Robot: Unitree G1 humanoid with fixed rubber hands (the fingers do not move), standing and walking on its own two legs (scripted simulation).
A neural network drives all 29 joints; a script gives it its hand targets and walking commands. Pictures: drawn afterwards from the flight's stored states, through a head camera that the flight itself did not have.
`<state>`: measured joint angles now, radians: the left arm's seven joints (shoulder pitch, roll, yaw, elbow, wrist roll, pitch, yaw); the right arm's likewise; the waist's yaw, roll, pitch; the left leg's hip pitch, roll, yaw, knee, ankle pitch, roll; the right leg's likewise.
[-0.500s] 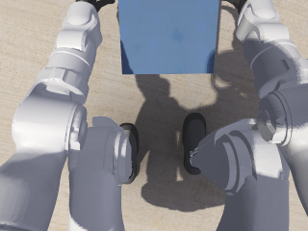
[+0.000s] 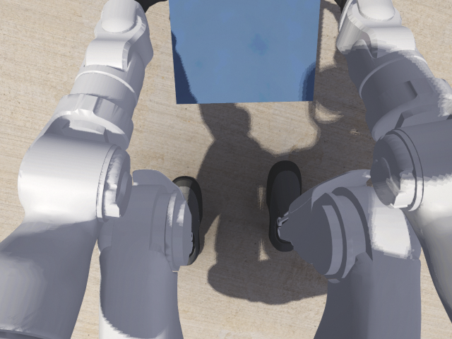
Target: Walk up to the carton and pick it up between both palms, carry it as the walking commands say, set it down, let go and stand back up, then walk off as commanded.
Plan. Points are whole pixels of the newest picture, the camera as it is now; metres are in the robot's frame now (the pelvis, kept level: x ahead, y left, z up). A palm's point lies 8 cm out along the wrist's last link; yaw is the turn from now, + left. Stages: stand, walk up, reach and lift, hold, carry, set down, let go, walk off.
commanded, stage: reach and lift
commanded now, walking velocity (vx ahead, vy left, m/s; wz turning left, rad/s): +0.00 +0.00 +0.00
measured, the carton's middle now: (240, 7) +0.54 -0.02 -0.28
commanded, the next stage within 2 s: none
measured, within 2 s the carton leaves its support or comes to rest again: leaves its support in 0.36 s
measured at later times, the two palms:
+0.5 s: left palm out of the picture +0.54 +0.13 -0.19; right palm out of the picture +0.54 -0.16 -0.17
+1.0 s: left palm out of the picture +0.55 +0.11 -0.12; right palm out of the picture +0.54 -0.17 -0.11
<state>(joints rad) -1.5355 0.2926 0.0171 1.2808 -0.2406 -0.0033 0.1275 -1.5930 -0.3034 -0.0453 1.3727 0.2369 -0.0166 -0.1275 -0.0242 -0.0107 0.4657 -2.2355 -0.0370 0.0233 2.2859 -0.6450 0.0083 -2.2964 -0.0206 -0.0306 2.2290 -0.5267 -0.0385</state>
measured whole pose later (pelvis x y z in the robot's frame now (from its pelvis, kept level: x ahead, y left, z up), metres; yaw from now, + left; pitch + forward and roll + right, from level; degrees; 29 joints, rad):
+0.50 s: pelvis +0.00 +0.00 -0.01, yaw +0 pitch +28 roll -1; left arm -1.51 0.31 0.01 1.17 -0.20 0.13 0.13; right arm -1.56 -0.29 -0.08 1.24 0.21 0.10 -0.13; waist -0.04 -0.01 0.52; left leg -2.17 -0.08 0.00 2.33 -0.65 -0.01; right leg -2.21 0.02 -0.01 2.27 -0.55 0.01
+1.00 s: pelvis -0.02 +0.00 +0.02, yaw +1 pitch +29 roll +0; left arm -1.50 0.25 0.16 0.87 -0.07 0.31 0.17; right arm -1.50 -0.24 -0.26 0.88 0.05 0.27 -0.19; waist -0.05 0.00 0.53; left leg -2.12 -0.11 -0.01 2.21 -0.59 -0.03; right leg -2.16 0.07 0.02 2.16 -0.50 0.04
